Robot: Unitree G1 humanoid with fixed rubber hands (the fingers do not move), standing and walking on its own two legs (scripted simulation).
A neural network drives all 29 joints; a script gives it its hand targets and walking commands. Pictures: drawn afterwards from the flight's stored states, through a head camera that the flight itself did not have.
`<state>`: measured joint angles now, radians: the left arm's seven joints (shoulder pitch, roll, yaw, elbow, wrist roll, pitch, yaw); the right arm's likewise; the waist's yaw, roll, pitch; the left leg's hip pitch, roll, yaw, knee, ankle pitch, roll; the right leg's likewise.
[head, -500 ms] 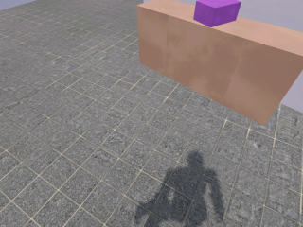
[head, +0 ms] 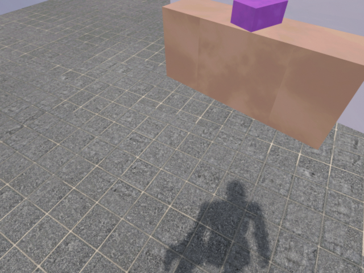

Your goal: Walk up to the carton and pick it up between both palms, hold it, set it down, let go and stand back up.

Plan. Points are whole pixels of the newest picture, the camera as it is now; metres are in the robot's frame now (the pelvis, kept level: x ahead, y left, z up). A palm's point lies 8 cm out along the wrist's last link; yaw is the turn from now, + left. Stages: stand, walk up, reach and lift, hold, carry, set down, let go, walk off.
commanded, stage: stand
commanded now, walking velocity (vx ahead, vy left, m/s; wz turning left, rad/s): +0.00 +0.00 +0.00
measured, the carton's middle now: (258, 11) +1.74 -0.49 -0.05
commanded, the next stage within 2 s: walk up in 0.86 s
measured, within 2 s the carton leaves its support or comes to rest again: neither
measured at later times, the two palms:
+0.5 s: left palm out of the picture +0.01 +0.23 -0.14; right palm out of the picture +0.01 -0.24 -0.14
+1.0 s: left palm out of the picture +0.01 +0.23 -0.14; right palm out of the picture +0.01 -0.23 -0.14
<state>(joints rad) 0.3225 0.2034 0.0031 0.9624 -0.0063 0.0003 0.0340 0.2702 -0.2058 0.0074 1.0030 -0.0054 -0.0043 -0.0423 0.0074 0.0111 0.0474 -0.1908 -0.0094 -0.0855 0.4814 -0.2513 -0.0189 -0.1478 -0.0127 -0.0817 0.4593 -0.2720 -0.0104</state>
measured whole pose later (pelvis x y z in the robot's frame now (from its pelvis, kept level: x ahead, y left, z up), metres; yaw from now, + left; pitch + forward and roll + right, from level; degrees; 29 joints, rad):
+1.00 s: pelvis +0.00 +0.00 +0.00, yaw -1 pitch -2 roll +0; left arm 0.31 0.19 0.00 1.01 0.00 0.00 0.04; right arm 0.27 -0.19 0.01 1.05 0.00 -0.01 -0.05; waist 0.01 0.00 0.06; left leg -0.17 0.00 -0.06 0.46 -0.25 -0.02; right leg -0.14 0.00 -0.06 0.44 -0.26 -0.01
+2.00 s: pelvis +0.35 -0.04 -0.03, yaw -27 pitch -5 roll -3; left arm 0.43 0.25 0.05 0.84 0.05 -0.07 0.01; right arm 0.15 -0.29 -0.05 0.66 -0.02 -0.04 0.07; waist 0.06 0.08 0.09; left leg -0.57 0.15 -0.02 0.97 -0.36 0.00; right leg -0.23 -0.03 0.00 0.69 -0.38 0.02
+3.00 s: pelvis +0.80 -0.12 -0.04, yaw -41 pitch -3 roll -1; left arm 0.42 0.30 0.07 0.70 0.06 -0.06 0.02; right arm 0.22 -0.30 -0.05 0.60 -0.03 0.00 0.09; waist 0.05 0.05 0.10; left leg -0.51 0.14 0.02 0.75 -0.17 -0.02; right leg -0.18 -0.13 0.02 0.77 -0.54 0.06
